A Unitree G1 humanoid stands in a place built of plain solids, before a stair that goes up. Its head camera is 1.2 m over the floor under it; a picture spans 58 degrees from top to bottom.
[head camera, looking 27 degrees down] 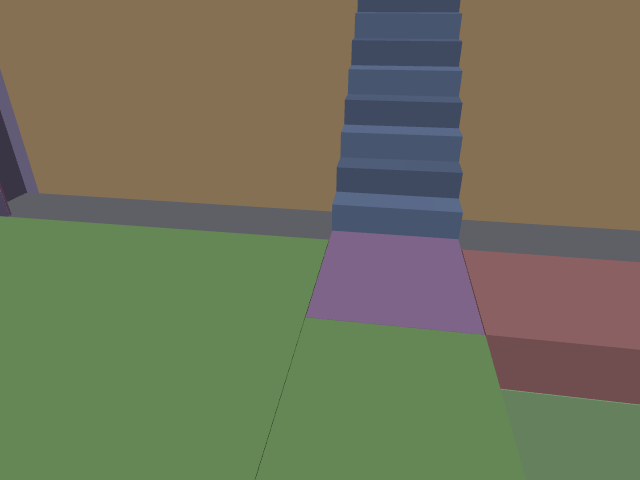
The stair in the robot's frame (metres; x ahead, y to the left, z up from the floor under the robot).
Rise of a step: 0.18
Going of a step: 0.20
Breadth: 0.78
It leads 9 degrees to the right of straight ahead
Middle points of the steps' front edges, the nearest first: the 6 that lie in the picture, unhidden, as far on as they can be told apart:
2.43 -0.46 0.18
2.63 -0.49 0.35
2.83 -0.53 0.53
3.03 -0.56 0.71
3.23 -0.59 0.88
3.43 -0.62 1.06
